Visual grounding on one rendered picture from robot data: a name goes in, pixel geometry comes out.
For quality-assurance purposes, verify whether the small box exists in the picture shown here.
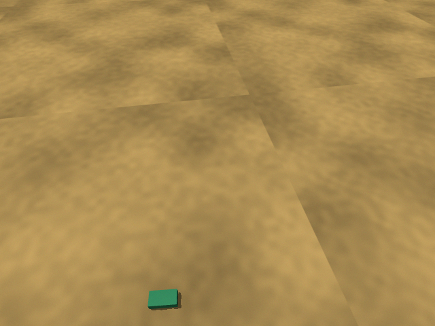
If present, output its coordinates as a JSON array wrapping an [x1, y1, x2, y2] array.
[[147, 289, 178, 309]]

